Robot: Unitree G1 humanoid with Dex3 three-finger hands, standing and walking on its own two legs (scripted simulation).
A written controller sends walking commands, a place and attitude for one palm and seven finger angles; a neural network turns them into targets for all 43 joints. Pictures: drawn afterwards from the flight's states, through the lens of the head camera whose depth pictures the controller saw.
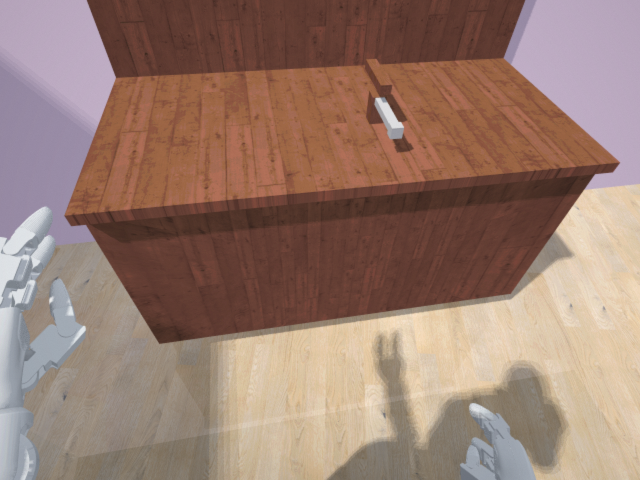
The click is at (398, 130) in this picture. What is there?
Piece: tap's lever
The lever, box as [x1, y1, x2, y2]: [387, 122, 403, 138]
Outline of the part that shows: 389,123 387,131 389,137 400,138 403,130 403,126 401,123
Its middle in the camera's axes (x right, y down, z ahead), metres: +0.17 -0.24 +0.87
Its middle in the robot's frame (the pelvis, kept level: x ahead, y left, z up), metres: +0.83 -0.12 -0.01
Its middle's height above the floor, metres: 0.77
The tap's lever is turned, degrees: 0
